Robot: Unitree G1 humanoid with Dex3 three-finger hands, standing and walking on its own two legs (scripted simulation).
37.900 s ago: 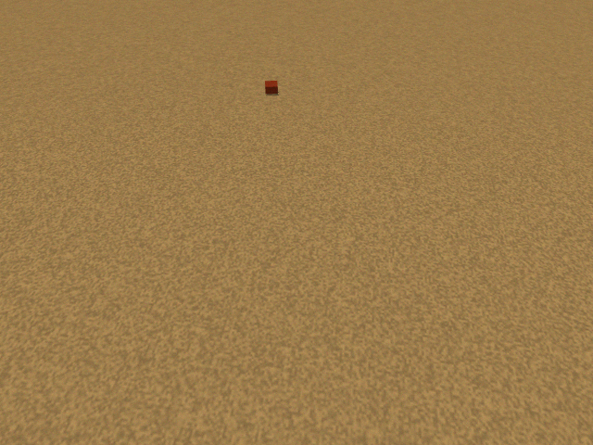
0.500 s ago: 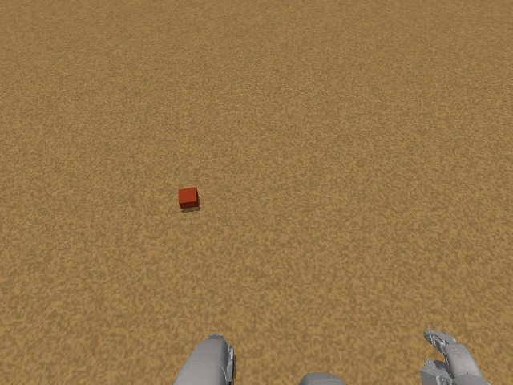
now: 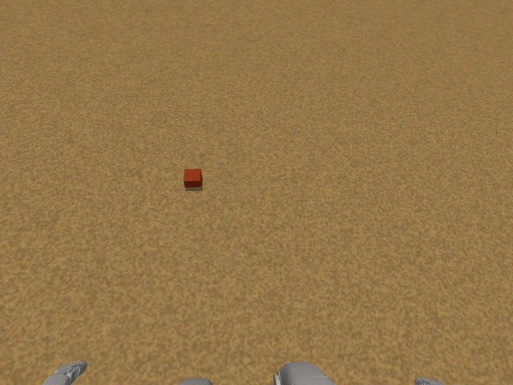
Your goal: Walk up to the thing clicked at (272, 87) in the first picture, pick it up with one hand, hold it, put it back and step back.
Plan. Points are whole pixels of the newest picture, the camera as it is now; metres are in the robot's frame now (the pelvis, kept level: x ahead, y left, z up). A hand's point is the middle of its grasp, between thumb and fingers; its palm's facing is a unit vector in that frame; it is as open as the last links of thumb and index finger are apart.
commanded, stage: step back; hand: left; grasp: from above
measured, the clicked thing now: (192, 178) +1.05 +0.26 -0.74
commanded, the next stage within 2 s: stand in 1.02 s
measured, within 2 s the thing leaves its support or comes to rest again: neither
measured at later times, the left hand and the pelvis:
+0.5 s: hand out of the picture +0.03 +0.28 -0.15, palm faces -0.05 -0.92 -0.39, open 7.4 cm; pelvis -0.03 +0.01 +0.00, yaw -3 degrees
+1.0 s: hand (100, 382) +0.14 +0.25 -0.14, palm faces +0.00 -0.94 -0.33, open 7.4 cm; pelvis +0.01 +0.00 +0.01, yaw -1 degrees
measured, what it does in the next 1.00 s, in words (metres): steps on the spot: right foot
